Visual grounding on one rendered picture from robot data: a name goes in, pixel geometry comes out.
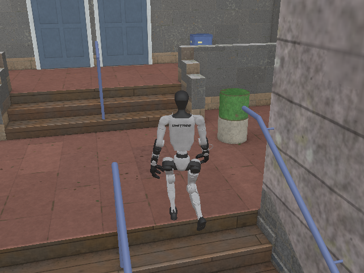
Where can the stairs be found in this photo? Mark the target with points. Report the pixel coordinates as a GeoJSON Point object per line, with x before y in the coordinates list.
{"type": "Point", "coordinates": [67, 112]}
{"type": "Point", "coordinates": [230, 243]}

